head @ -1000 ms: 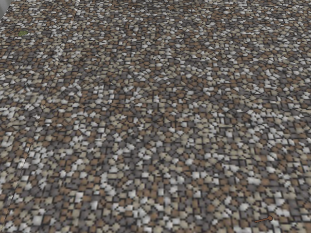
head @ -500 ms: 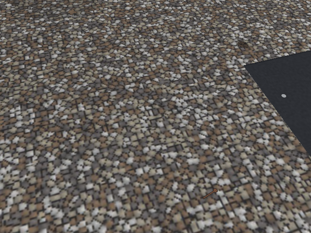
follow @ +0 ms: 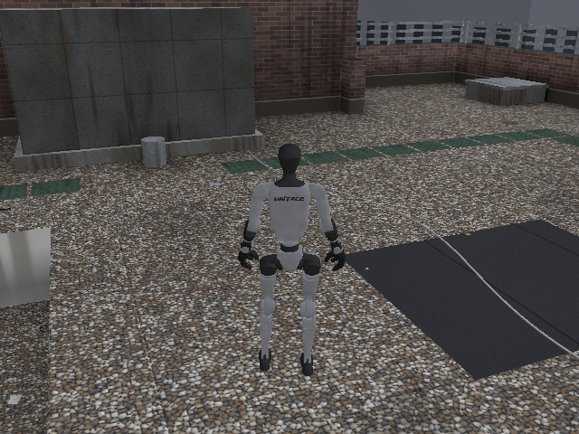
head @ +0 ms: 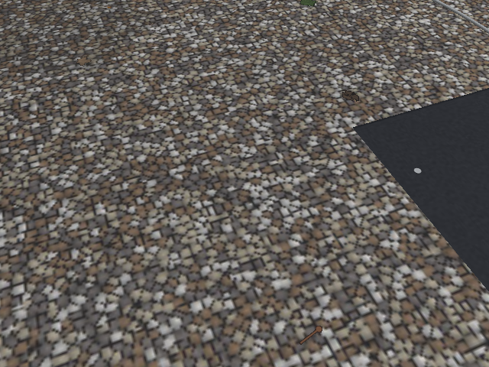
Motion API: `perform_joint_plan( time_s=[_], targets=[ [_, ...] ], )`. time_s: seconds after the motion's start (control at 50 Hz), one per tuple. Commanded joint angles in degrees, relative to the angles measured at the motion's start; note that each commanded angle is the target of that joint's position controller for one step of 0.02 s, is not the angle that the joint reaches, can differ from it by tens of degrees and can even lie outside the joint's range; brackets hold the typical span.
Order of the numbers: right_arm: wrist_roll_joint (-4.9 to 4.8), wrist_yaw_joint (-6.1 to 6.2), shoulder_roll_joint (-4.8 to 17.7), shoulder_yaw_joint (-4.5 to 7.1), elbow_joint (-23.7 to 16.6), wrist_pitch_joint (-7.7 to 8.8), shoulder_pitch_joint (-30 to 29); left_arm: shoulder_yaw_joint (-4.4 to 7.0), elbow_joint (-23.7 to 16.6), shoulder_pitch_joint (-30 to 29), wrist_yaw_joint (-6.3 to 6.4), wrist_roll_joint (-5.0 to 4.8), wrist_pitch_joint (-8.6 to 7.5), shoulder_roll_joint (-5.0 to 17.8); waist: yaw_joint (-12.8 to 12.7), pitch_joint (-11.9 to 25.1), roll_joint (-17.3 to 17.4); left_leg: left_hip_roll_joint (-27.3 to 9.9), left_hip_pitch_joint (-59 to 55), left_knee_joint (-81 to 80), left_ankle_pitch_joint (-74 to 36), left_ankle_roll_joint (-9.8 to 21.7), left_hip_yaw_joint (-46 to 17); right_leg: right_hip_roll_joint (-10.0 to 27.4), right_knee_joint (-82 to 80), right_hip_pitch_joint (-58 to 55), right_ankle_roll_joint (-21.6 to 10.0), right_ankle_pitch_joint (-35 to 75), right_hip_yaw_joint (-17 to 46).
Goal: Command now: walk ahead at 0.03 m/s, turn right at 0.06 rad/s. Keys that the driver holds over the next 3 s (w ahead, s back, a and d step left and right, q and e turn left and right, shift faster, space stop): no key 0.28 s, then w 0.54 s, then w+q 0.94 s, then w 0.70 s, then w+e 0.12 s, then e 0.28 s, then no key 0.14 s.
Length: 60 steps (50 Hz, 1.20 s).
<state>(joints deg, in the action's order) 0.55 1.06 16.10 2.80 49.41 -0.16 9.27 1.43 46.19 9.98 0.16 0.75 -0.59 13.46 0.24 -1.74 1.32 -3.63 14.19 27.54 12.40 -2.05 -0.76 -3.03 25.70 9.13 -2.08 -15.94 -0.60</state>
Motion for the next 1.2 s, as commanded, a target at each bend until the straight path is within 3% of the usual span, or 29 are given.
perform_joint_plan(
  time_s=[0.02,0.04,0.08,0.28,0.32,0.36,0.4,0.5,0.56,0.58,0.6,0.62,0.64,0.66,0.7,0.74,0.76,0.78,0.8,0.82,0.84,0.86,0.88,0.9,0.94,0.98,1.04,1.12,1.2],
  targets=[
    [-0.77,0.16,9.13,2.11,-2.08,0.7,-1.11,1.5,-1.45,2.06,0.27,0.61,-0.93,7.18,-1.12,4.32,4.5,-3.02,-7.38,-2.35,-14.16,4.49,-3.25,4.18,-4.33,2.78,0.13,4.89,3.65],
    [-0.5,-0.1,6.91,1.48,-1.82,0.82,-1.46,1.76,-1.35,0.1,0.54,0.16,-0.59,7.96,-0.28,3.19,3.26,-2.23,-5.87,-3.07,-12.26,3.95,-3.01,4.06,-3.22,2.34,0.56,5.38,3.35],
    [-0.19,-0.32,5.96,1.05,-0.89,1.23,-2.07,1.78,-0.76,-0.28,1.14,-0.16,0.39,7.65,-0.26,2.94,3.44,-1.46,-5.44,-3.21,-13.82,2.91,-2.44,4.45,-2.43,1.67,0.33,9.16,3.55],
    [-0.5,0.18,5.98,0.63,3.82,1.17,-2.71,2.0,4.52,0.95,1.57,-0.4,1.18,7.48,-0.21,2.8,-1.0,-0.34,-6.73,-2.52,-15.69,3.34,-1.54,4.95,-2.55,-0.14,1.13,13.74,3.04],
    [-1.03,0.32,6.1,0.86,5.1,0.78,-1.7,2.23,6.04,2.37,1.74,-0.92,1.34,7.6,-0.28,3.28,-1.23,1.57,-5.99,-1.56,0.02,4.24,0.04,3.3,-1.59,0.57,0.24,-0.58,1.42],
    [-1.46,0.46,6.04,0.98,5.05,0.72,-1.93,2.22,6.03,2.06,1.8,-1.38,1.02,7.49,-0.09,-1.91,-1.72,1.48,-0.48,-2.33,21.33,5.92,-1.61,3.54,-1.42,6.17,-1.74,-18.3,2.72],
    [-1.84,0.39,5.68,0.82,4.83,2.0,-1.66,2.0,5.81,2.7,1.82,-1.87,-0.57,7.11,-0.23,-6.44,-0.8,-0.03,3.03,-3.19,27.5,7.71,-4.93,4.67,-1.03,9.93,-3.18,-23.47,4.78],
    [-2.42,-1.1,6.66,1.14,5.33,5.73,1.82,1.85,5.54,4.4,0.39,-2.35,-5.05,6.75,-0.05,-4.75,1.39,-2.83,-0.05,-1.54,17.7,11.87,-12.09,4.59,4.76,11.45,-5.23,-13.83,6.3],
    [-2.53,-1.81,8.81,2.1,6.48,6.93,6.98,2.01,5.79,5.93,-0.83,-2.17,-6.49,6.49,0.62,1.02,3.69,-5.87,-9.19,2.31,-4.6,14.77,-16.76,2.14,14.84,13.41,-3.05,7.36,2.64],
    [-2.41,-1.84,9.64,2.57,7.43,6.96,11.41,1.99,5.06,3.87,-1.2,-2.0,-6.79,6.42,2.72,3.74,4.32,-7.02,-15.58,1.81,-8.57,16.25,-19.22,1.12,20.05,18.0,-1.64,13.08,1.34],
    [-2.29,-1.84,10.32,2.99,9.1,6.77,17.63,1.73,3.13,-1.32,-1.5,-2.12,-7.1,5.97,6.37,4.78,6.64,-10.33,-23.56,-1.78,-9.79,18.72,-24.55,0.43,28.92,27.11,-0.24,10.44,0.12],
    [-2.29,-1.86,9.78,2.84,10.35,6.52,21.05,1.29,0.58,-6.82,-1.6,-2.5,-7.0,5.06,8.64,2.11,12.17,-17.74,-29.41,-6.99,-12.59,22.28,-33.38,0.8,38.37,40.17,-0.04,-17.99,1.03],
    [-2.18,-1.6,7.49,1.94,10.41,6.44,20.05,1.12,-1.42,-10.33,-1.61,-3.51,-6.66,5.1,7.75,-1.59,9.06,-20.62,-29.7,-6.64,-10.93,21.41,-35.14,5.64,41.82,47.82,-0.99,-25.86,5.16],
    [-1.93,-1.21,6.0,1.32,9.4,6.23,17.71,0.62,-2.92,-11.92,-1.76,-4.04,-6.39,4.56,6.5,-2.7,6.59,-20.82,-27.33,-7.34,-8.69,18.24,-31.95,9.14,39.4,49.56,-1.77,-27.22,6.42],
    [-2.31,-0.2,8.67,1.54,5.68,4.85,7.86,0.48,-2.43,-7.89,-2.42,-3.34,-6.12,4.92,2.02,-2.62,4.11,-16.51,-11.97,-12.85,-0.2,12.44,-21.04,11.2,21.21,32.67,-1.52,-15.68,3.95],
    [-1.79,-0.11,12.33,2.47,3.48,3.7,1.28,1.5,4.06,6.74,-2.62,-2.54,-4.98,4.41,-5.41,1.19,6.53,-7.34,9.78,-13.24,4.11,9.0,-7.99,3.18,13.52,-2.19,1.1,9.52,-4.21],
    [-1.04,-0.28,11.39,2.17,3.32,3.84,1.63,3.18,6.66,13.15,-2.0,-2.37,-3.76,7.13,-8.28,2.82,5.82,-5.24,13.78,-9.71,0.12,7.96,-4.81,0.15,15.83,-11.18,2.05,9.22,-7.21],
    [-1.15,-0.41,9.2,1.46,3.29,4.23,1.12,4.45,7.82,18.24,-1.23,-2.19,-2.95,9.12,-11.59,4.17,3.01,-2.95,13.79,-0.26,-5.78,6.02,-0.94,0.14,14.1,-14.93,1.65,5.84,-7.44],
    [-0.58,-0.33,4.99,0.41,2.56,4.47,1.01,5.25,8.78,23.22,-0.56,-1.33,-2.82,11.18,-13.84,4.05,-7.73,-0.04,16.84,18.13,-3.68,2.92,2.21,4.94,7.66,-16.79,-0.52,-0.32,1.06],
    [0.37,-0.05,-1.36,-1.05,1.7,4.66,4.7,4.41,7.71,23.52,-0.33,-0.9,-3.2,13.51,-9.23,5.4,-22.29,4.78,22.81,40.06,21.56,1.22,-0.45,18.15,-4.28,-13.75,-6.09,-11.13,27.94],
    [-3.4,0.1,-0.79,-0.6,0.9,5.7,10.08,3.82,6.02,19.69,-1.26,-0.51,-4.41,13.93,-5.49,6.26,-22.18,7.8,28.77,50.57,20.49,2.55,-8.13,26.55,-19.77,-12.33,-12.64,-25.85,53.66],
    [-5.14,0.17,2.3,0.07,0.62,6.27,8.45,3.22,4.88,13.41,-1.81,-1.37,-5.46,12.05,-3.2,-1.17,-13.61,3.6,34.52,53.89,15.0,4.54,-8.42,27.82,-19.95,-8.52,-12.28,-32.11,50.15],
    [-4.21,0.22,3.96,0.39,0.15,6.47,4.95,2.42,4.54,9.51,-2.07,-1.57,-6.18,8.94,-3.2,-5.24,-8.13,0.85,34.57,51.07,7.94,6.12,-8.29,25.1,-17.99,-3.94,-10.22,-24.75,38.67],
    [-3.16,0.57,4.25,0.84,1.12,6.11,5.16,2.25,4.16,5.95,-2.21,-0.64,-6.52,8.43,-1.54,-4.67,-5.29,-1.3,30.4,47.2,2.65,6.53,-8.54,21.4,-16.45,-0.85,-7.51,-14.49,28.67],
    [-2.81,-0.15,4.6,1.6,2.21,4.86,7.14,1.72,4.72,4.31,-1.72,0.29,-6.64,5.81,0.36,-2.47,-9.2,-2.73,24.3,40.56,-2.75,6.53,-8.86,17.02,-17.02,-0.11,-4.48,-1.08,15.46],
    [-2.82,-0.83,3.31,1.7,2.53,4.02,6.21,1.49,6.43,8.09,-0.87,0.25,-6.81,4.44,-0.47,-2.02,-6.68,-1.77,25.2,37.55,-5.68,6.13,-8.03,15.54,-17.39,-3.18,-4.13,10.22,8.23],
    [-2.27,-1.35,1.68,1.59,0.55,3.76,1.57,2.02,7.4,10.59,0.39,0.57,-6.49,6.15,-1.32,-2.16,-3.2,-0.44,30.08,30.16,-10.94,5.18,-8.28,16.07,-18.21,-7.02,-4.02,19.1,3.0],
    [-1.96,-2.32,0.99,1.06,-2.81,3.84,-5.46,2.01,7.25,10.25,1.62,0.31,-6.15,6.81,-2.56,-3.55,-3.83,0.11,27.98,17.47,-18.63,3.9,-3.48,15.36,-21.29,-6.46,-3.25,20.59,-3.72],
    [-1.91,-3.77,-0.33,0.16,-6.58,3.85,-12.17,2.31,8.91,14.68,2.14,-0.38,-5.18,7.25,-4.51,-5.79,-2.92,0.5,29.26,9.87,-18.02,5.04,0.92,16.49,-19.32,-12.84,-2.39,29.14,-8.17]
  ],
)
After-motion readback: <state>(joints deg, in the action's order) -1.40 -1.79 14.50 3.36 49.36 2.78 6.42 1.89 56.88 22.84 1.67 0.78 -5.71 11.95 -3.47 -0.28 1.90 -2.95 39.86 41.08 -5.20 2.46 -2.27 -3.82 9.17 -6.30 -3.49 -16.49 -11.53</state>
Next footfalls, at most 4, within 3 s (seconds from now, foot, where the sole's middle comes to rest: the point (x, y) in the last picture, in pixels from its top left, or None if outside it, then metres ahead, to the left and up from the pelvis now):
0.80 right None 0.24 -0.17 -0.77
1.36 left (241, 353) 0.55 0.04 -0.77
1.82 right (269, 250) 0.88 -0.05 -0.77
2.30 left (162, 237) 0.93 0.30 -0.77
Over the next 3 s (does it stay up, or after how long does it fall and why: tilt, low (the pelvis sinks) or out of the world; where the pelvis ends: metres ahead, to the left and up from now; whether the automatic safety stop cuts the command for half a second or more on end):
stays up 1.12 0.27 -0.01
